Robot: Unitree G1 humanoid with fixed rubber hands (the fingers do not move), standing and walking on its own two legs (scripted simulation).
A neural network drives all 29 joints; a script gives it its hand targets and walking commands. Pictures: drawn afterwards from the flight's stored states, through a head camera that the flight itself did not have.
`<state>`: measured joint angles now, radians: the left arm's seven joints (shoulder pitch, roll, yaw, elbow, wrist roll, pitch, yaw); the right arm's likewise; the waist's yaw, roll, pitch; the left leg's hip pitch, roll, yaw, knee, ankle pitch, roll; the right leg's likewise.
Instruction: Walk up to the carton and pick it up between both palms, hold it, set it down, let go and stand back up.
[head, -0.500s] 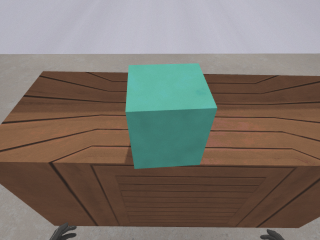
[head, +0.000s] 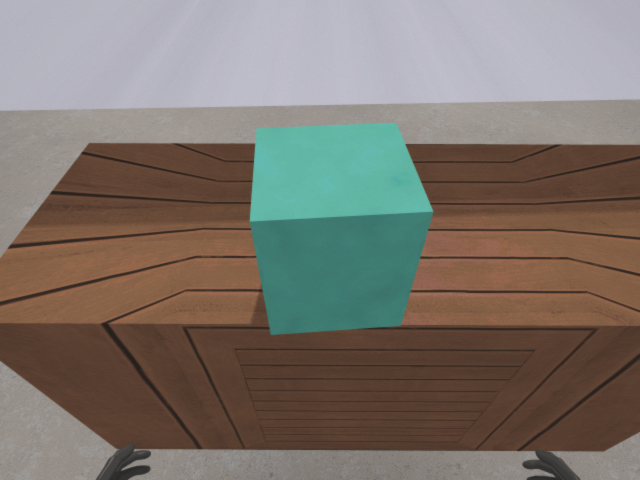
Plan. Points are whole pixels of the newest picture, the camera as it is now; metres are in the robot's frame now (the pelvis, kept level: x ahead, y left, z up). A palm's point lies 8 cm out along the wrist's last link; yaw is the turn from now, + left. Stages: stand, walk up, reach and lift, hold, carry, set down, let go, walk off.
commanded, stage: stand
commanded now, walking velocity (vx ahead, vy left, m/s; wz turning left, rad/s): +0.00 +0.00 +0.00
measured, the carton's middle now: (331, 231) +0.46 +0.03 +0.05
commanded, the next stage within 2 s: none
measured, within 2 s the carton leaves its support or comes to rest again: neither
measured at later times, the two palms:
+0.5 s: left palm out of the picture +0.09 +0.30 -0.08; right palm out of the picture +0.12 -0.28 -0.08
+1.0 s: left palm out of the picture +0.10 +0.30 -0.08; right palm out of the picture +0.12 -0.28 -0.08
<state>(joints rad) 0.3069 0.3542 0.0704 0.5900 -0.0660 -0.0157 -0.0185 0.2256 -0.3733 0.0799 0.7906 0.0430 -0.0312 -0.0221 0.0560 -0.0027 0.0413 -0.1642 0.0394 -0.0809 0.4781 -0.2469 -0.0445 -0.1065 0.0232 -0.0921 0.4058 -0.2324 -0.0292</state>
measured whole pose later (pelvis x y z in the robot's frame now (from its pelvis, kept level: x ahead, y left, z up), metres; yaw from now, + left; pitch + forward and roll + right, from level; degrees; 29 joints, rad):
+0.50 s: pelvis +0.00 +0.00 +0.00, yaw +0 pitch -4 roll -1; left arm 0.29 0.36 0.07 0.63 -0.07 -0.02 -0.02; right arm 0.22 -0.39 0.08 0.79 0.04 -0.03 -0.02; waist 0.06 0.00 0.05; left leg -0.16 0.04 -0.08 0.48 -0.24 -0.04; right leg -0.11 0.02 -0.09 0.41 -0.23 -0.03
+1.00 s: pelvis +0.00 +0.00 +0.00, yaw +0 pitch -4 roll -1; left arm 0.26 0.36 0.07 0.66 -0.07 -0.02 -0.02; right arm 0.20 -0.39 0.08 0.79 0.04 -0.02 -0.02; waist 0.06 0.01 0.06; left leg -0.16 0.04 -0.08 0.48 -0.24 -0.04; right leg -0.11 0.02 -0.09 0.41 -0.23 -0.03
